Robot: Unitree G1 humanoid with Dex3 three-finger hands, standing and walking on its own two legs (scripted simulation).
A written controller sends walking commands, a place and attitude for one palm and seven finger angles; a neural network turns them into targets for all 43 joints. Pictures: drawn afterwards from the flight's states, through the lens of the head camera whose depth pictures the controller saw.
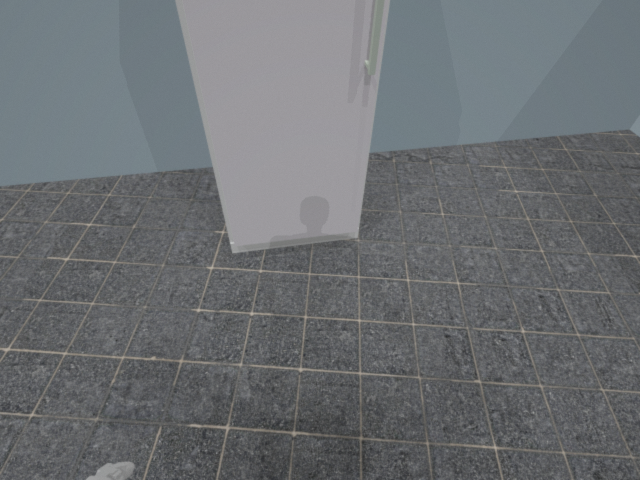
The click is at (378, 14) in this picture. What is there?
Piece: fridge door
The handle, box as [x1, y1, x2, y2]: [364, 0, 384, 74]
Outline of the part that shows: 384,0 375,1 369,60 365,60 364,63 368,69 367,72 369,74 374,74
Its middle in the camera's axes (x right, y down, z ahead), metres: +0.14 -0.58 +0.94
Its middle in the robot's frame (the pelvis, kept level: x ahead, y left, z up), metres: +1.12 -0.06 +0.18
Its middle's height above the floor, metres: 0.95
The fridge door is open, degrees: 0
